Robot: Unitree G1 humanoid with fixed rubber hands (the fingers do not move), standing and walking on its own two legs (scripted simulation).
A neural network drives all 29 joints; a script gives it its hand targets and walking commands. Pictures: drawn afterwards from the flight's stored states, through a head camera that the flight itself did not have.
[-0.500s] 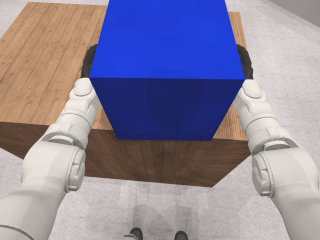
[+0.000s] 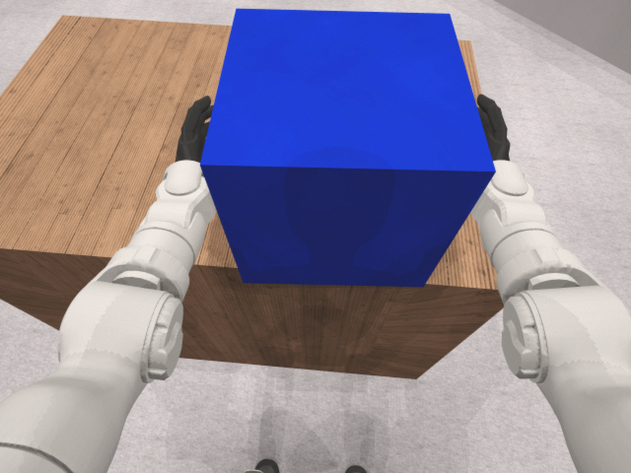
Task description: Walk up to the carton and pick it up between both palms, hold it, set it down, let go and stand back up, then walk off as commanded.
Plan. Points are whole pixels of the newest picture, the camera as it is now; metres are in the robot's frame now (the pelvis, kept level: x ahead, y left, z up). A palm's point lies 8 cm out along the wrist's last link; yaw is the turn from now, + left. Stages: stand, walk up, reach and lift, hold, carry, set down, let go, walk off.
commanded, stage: reach and lift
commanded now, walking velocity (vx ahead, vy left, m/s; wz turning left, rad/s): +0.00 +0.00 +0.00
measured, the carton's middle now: (337, 159) +0.51 +0.01 +0.05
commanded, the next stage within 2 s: none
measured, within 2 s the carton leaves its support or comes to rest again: leaves its support in 0.72 s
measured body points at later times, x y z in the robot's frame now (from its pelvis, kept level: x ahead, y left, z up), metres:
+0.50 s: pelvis +0.00 +0.00 +0.00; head +0.09 +0.00 +0.44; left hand +0.47 +0.19 +0.09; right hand +0.49 -0.18 +0.10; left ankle +0.01 +0.13 -0.73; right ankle +0.01 -0.11 -0.73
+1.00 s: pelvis +0.01 +0.00 +0.01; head +0.07 +0.01 +0.46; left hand +0.45 +0.19 +0.10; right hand +0.46 -0.18 +0.11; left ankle +0.01 +0.13 -0.73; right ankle +0.01 -0.11 -0.73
